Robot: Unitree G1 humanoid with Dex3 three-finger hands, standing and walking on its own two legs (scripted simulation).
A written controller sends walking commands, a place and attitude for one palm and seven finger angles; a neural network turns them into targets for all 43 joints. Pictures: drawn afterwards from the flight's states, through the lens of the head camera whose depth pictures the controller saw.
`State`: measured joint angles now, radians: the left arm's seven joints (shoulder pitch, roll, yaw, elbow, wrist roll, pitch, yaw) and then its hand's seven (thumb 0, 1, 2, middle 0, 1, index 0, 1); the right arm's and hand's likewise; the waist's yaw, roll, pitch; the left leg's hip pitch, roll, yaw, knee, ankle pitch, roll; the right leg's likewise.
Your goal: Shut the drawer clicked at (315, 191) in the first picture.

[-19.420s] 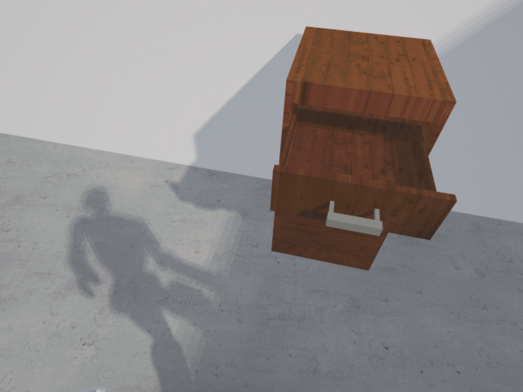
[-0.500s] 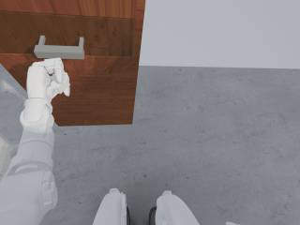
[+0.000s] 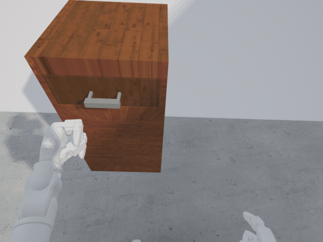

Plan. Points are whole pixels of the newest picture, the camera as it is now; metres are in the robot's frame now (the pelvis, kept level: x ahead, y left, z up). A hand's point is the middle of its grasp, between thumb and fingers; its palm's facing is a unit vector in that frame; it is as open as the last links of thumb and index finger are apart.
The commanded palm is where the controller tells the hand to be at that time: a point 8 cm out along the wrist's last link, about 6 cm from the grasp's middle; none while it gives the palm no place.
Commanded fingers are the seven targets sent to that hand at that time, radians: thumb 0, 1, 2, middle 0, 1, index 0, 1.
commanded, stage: draw the hand back to the body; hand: left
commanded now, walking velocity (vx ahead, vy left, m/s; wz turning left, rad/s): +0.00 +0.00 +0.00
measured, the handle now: (103, 98) +0.58 +0.23 -0.03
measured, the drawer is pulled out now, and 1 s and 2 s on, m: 0.00 0.00 0.00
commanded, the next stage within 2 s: step back with the hand held close in 0.82 s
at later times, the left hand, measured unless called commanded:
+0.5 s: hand (43, 160) +0.23 +0.22 +0.17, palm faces +0.32 -0.89 -0.33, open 3.3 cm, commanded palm +0.18 +0.26 +0.19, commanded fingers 0.00 0.90 0.90 -1.40 -1.60 -1.40 -1.60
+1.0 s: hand (25, 176) +0.19 +0.21 +0.21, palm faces +0.39 -0.84 -0.39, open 3.3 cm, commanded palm +0.14 +0.25 +0.22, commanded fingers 0.00 0.90 0.90 -1.40 -1.60 -1.40 -1.60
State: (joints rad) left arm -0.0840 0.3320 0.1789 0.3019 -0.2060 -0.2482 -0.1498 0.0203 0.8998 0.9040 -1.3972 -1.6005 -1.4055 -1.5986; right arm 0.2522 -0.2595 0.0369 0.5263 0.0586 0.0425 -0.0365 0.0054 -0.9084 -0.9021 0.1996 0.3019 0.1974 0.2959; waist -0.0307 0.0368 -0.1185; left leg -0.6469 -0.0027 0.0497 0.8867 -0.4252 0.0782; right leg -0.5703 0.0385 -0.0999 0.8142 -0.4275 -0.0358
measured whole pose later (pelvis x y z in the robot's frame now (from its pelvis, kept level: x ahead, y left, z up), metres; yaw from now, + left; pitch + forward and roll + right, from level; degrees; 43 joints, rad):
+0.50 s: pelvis +0.02 -0.01 +0.04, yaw +0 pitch -2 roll -1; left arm 0.43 0.33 0.21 -0.32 -0.10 -0.06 0.10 0.02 0.90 0.90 -1.40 -1.60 -1.40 -1.60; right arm 0.21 -0.24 0.04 0.55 0.03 -0.04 -0.05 0.01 -0.91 -0.90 0.20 0.30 0.20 0.30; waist 0.04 0.07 -0.03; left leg -0.16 -0.02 0.06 0.47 -0.28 0.05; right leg -0.10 0.04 -0.07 0.42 -0.29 -0.04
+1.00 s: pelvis +0.01 -0.03 +0.04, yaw +0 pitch -4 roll -1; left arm 0.55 0.34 0.29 -0.47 -0.09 -0.13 0.10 0.02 0.89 0.90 -1.40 -1.60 -1.41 -1.60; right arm 0.23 -0.24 0.02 0.59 0.02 -0.10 -0.05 0.01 -0.91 -0.90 0.20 0.30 0.20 0.30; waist 0.05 0.08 0.00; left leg -0.15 0.00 0.05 0.48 -0.27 0.03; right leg -0.07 0.07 -0.08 0.39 -0.26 -0.07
